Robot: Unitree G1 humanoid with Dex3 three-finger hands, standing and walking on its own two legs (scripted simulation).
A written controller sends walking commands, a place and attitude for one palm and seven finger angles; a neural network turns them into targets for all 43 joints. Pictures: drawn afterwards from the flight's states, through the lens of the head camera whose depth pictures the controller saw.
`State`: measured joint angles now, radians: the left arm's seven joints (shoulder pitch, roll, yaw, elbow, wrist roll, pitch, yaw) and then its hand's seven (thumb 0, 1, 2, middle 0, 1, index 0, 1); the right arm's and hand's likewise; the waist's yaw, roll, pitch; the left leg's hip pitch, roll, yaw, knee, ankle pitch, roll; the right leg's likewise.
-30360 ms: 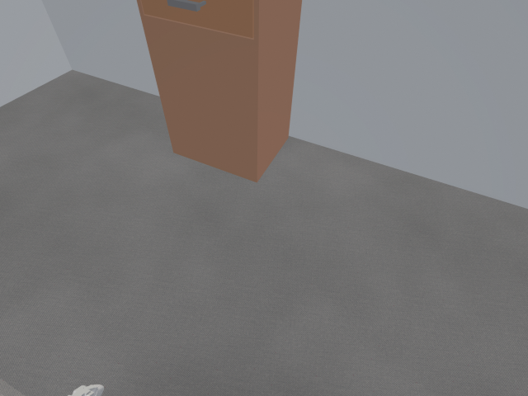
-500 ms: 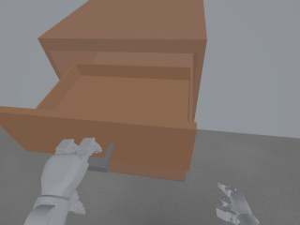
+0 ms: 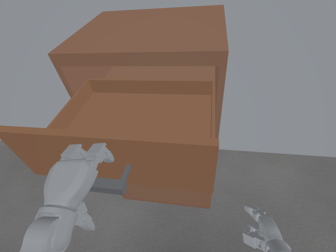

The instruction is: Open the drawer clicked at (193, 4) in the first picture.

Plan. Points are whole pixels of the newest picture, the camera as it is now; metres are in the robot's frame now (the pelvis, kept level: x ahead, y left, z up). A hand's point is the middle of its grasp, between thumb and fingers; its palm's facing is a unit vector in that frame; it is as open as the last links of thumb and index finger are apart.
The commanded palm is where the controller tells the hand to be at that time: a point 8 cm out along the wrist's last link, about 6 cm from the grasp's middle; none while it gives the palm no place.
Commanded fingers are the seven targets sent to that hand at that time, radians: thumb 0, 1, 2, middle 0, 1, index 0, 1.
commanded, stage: lift the hand off the handle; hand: left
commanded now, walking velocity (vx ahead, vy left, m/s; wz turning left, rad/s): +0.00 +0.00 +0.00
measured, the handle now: (101, 175) +0.25 +0.19 +0.09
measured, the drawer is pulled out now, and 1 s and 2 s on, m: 0.30 0.30 0.30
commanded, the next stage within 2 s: draw the hand back to the body in 0.94 s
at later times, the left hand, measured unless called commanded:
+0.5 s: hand (76, 163) +0.21 +0.19 +0.19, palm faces +0.24 -0.11 -0.96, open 13.7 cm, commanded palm +0.17 +0.19 +0.25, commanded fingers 0.00 -0.50 0.30 -0.30 -1.20 -0.30 -1.20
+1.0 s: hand (62, 145) +0.21 +0.19 +0.24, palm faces +0.28 -0.11 -0.95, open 13.8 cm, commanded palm +0.16 +0.20 +0.29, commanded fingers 0.00 -0.50 0.30 -0.30 -1.20 -0.30 -1.20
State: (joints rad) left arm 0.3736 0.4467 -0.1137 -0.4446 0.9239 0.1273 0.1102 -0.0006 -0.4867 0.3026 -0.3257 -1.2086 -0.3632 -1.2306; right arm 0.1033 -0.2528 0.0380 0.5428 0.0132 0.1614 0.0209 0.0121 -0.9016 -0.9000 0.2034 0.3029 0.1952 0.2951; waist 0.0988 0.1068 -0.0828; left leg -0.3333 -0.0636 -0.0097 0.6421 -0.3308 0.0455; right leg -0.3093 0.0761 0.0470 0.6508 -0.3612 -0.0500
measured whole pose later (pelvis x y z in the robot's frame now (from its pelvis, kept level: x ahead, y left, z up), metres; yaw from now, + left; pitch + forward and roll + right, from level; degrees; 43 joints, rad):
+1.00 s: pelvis -0.02 -0.01 +0.01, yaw +1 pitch -3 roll +0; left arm 0.07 0.62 0.06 -0.61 0.70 0.23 -0.18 0.00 -0.49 0.30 -0.32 -1.20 -0.32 -1.21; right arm 0.04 -0.27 0.08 0.55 0.06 0.16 0.06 0.01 -0.90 -0.90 0.20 0.30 0.19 0.29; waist 0.10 0.14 -0.04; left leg -0.25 -0.07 -0.03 0.55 -0.25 0.03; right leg -0.23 0.07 0.02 0.57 -0.29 -0.05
